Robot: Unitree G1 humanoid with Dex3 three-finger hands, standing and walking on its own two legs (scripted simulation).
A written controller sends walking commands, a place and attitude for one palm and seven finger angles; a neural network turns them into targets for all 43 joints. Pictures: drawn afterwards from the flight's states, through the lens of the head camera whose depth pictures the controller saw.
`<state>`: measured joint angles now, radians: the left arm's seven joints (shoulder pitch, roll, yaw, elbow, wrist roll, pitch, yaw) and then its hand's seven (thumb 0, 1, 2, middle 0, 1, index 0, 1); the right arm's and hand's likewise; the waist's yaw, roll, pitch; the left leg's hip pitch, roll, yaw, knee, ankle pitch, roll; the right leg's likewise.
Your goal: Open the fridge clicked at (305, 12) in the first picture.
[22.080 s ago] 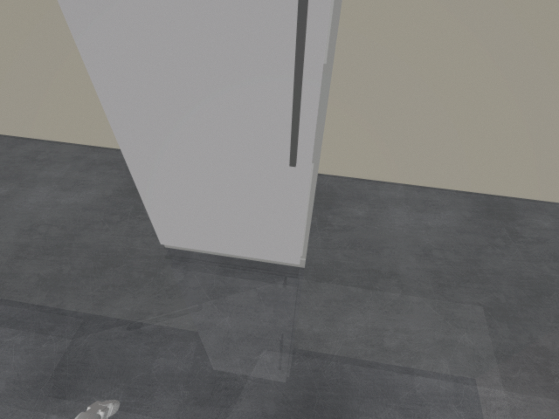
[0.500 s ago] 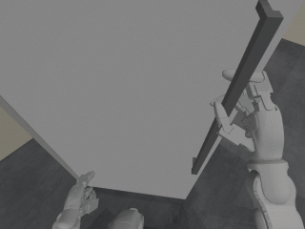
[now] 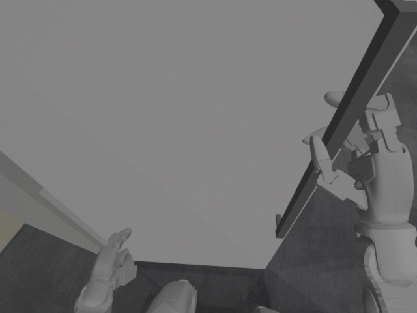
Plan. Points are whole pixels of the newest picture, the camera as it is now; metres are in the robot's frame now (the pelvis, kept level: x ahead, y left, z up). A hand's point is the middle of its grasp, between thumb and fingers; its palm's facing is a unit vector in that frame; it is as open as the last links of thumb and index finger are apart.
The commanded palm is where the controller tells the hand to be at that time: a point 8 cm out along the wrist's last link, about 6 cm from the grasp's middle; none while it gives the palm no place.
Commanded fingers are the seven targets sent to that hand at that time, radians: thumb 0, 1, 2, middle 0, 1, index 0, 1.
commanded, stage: walk backward, drawing the door open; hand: right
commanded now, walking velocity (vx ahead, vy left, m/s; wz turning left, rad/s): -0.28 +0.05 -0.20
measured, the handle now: (308, 170) +0.32 -0.12 +0.13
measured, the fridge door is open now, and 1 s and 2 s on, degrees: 73 78 77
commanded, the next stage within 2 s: stop walking and hold the door back in 0.14 s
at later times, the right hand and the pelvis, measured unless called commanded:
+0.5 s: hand (319, 236) +0.19 -0.09 +0.22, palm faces +0.33 +0.93 -0.18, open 6.8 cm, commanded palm +0.18 -0.15 +0.20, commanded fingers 0.00 -0.90 -0.90 0.45 1.40 0.45 1.40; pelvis -0.10 +0.12 +0.02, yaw -10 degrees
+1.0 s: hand (318, 189) +0.24 -0.10 +0.22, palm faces +0.21 +0.96 -0.16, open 5.9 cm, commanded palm +0.20 -0.16 +0.20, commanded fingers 0.00 -0.90 -0.90 0.45 1.40 0.45 1.40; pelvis -0.16 +0.09 +0.00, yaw -8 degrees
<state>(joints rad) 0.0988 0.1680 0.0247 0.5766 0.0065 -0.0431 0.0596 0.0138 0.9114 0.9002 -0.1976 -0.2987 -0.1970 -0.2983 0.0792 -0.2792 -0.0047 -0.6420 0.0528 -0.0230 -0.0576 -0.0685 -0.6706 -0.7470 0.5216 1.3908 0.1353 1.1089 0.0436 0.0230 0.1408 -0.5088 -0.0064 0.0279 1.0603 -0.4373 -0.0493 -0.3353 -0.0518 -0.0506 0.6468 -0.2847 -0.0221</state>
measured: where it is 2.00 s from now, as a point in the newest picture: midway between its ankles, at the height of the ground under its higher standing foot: outside the picture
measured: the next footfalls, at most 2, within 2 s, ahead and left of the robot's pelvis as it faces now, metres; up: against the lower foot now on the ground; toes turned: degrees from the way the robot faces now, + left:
left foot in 0.18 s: +0.04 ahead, +0.22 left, +0.00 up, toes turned -2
right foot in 0.60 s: -0.15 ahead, -0.01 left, +0.00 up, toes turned -13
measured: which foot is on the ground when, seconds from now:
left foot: up 0.00-0.16, down 0.18-0.60, up 0.62-0.80, down 0.82-1.00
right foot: down 0.00-0.18, up 0.20-0.58, down 0.60-0.82, up 0.84-1.00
